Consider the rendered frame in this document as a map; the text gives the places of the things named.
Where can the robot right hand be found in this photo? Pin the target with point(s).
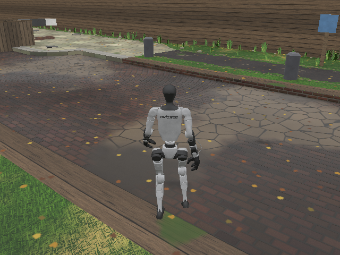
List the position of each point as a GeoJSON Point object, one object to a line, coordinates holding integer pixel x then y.
{"type": "Point", "coordinates": [195, 164]}

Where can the robot left forearm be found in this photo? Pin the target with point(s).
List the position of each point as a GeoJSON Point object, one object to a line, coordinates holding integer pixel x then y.
{"type": "Point", "coordinates": [146, 137]}

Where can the humanoid robot torso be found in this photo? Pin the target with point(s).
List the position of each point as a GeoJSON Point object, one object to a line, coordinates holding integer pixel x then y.
{"type": "Point", "coordinates": [169, 127]}

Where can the robot left hand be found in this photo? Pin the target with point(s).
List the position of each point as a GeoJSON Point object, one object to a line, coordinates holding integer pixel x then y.
{"type": "Point", "coordinates": [150, 141]}

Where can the robot left upper arm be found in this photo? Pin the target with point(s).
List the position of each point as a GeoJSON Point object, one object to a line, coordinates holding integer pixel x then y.
{"type": "Point", "coordinates": [150, 120]}

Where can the robot right upper arm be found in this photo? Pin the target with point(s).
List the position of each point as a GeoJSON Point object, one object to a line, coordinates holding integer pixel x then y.
{"type": "Point", "coordinates": [187, 121]}

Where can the robot right forearm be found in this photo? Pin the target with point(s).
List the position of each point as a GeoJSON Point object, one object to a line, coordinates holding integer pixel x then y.
{"type": "Point", "coordinates": [193, 146]}

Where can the robot right thigh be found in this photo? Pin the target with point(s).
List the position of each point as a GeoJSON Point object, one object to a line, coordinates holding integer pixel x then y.
{"type": "Point", "coordinates": [182, 154]}

